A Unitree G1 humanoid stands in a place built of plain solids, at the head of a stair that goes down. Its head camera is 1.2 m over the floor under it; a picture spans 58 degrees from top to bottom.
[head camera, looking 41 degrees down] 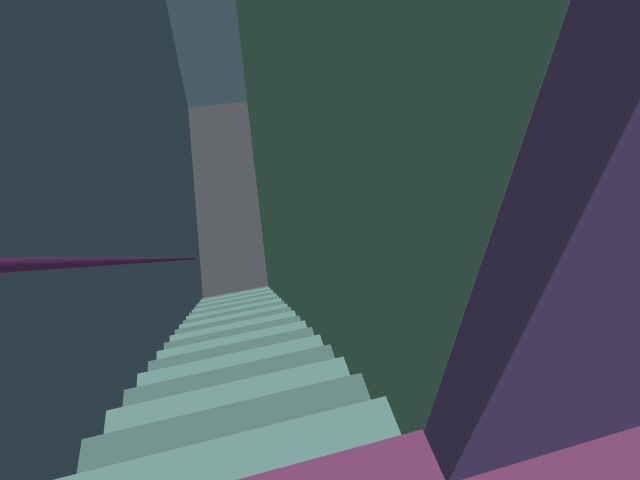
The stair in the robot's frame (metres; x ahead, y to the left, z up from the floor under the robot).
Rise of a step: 0.21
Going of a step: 0.23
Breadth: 1.09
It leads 15 degrees to the left of straight ahead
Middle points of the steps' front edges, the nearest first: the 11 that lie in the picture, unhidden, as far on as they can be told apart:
0.65 0.30 -0.21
0.87 0.36 -0.41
1.09 0.41 -0.62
1.31 0.47 -0.82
1.52 0.53 -1.03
1.74 0.59 -1.23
1.96 0.64 -1.44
2.18 0.70 -1.64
2.40 0.76 -1.85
2.62 0.82 -2.05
2.84 0.87 -2.26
